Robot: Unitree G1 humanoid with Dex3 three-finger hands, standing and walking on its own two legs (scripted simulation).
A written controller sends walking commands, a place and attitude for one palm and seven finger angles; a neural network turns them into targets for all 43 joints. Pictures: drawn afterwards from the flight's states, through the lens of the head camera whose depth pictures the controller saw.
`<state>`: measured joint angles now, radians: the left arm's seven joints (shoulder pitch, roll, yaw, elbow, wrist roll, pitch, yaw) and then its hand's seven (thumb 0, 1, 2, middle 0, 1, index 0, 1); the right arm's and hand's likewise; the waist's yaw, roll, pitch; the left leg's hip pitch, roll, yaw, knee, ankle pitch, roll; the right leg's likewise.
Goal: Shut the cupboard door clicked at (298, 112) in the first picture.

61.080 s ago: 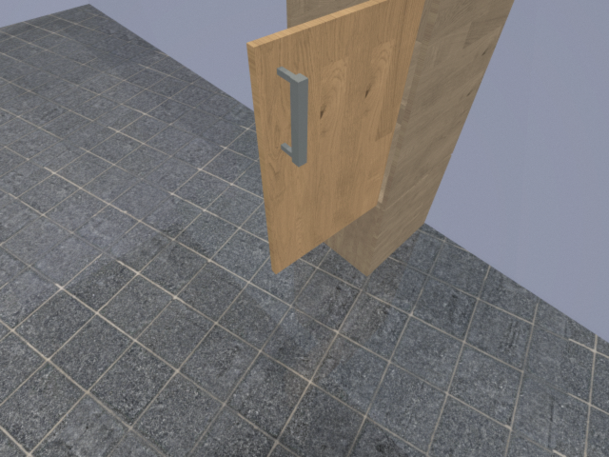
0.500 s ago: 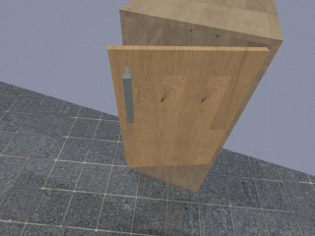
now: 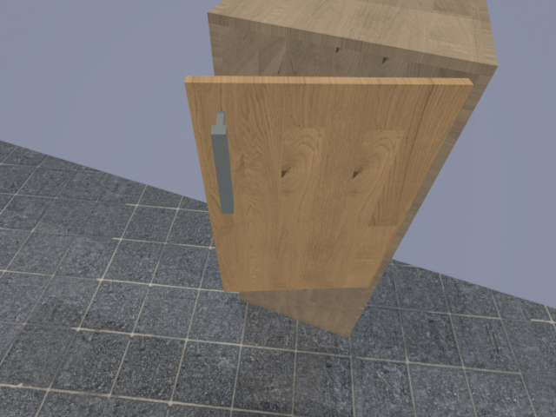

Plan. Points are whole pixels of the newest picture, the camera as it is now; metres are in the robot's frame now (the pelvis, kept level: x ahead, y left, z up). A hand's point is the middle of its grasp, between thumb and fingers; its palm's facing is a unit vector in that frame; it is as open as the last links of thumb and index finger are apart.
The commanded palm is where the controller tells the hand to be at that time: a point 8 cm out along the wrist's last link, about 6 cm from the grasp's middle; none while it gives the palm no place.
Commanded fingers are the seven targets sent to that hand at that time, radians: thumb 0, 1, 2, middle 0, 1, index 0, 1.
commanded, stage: look again from close up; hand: left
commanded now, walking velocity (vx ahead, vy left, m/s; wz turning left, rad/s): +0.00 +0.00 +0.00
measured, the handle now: (224, 165) +0.44 +0.12 +0.12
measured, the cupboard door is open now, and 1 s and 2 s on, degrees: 23 23 23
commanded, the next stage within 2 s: raise the hand and make a fist in 0.46 s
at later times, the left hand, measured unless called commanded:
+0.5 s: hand out of the picture +0.01 +0.17 -0.17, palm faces +0.00 -0.97 -0.24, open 7.3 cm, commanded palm none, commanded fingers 0.00 0.90 0.90 -0.20 -0.30 -0.20 -0.30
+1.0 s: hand out of the picture +0.10 +0.17 -0.05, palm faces +0.15 -0.99 +0.02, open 6.1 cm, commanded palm +0.10 +0.21 -0.01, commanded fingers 0.00 0.90 0.90 -0.60 -0.74 -0.60 -0.74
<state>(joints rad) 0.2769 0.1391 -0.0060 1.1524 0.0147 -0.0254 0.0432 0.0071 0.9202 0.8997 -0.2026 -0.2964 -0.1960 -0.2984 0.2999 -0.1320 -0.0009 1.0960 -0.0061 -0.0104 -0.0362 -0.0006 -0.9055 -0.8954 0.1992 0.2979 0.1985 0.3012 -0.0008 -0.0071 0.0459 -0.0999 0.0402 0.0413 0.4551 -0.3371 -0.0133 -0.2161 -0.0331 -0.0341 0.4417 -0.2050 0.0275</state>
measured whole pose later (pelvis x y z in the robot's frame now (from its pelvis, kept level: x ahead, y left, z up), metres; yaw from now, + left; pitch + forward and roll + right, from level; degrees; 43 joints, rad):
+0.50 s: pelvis +0.00 -0.01 +0.00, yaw +0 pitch -1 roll +1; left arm 0.25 0.14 -0.01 1.12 0.01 -0.01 0.02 0.00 0.92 0.90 -0.20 -0.30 -0.20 -0.30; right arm 0.32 -0.16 0.02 1.08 -0.01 -0.02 -0.03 0.00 -0.91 -0.90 0.20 0.30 0.20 0.30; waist -0.01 0.05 0.06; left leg -0.11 0.02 0.05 0.45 -0.33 -0.02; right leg -0.28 -0.06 -0.02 0.55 -0.26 0.02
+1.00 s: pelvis -0.05 -0.02 -0.06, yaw +3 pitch +8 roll +0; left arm 0.56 0.16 0.08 0.03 -0.21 -0.46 -0.21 0.00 0.90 0.90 -0.44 -0.55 -0.43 -0.55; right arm 0.14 -0.29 -0.07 0.46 0.00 -0.28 -0.01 0.01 -0.91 -0.90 0.20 0.30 0.20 0.30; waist 0.05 -0.06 -0.08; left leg -0.64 0.02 -0.01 1.02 -0.52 -0.02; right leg -0.74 -0.08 -0.06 1.00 -0.40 0.01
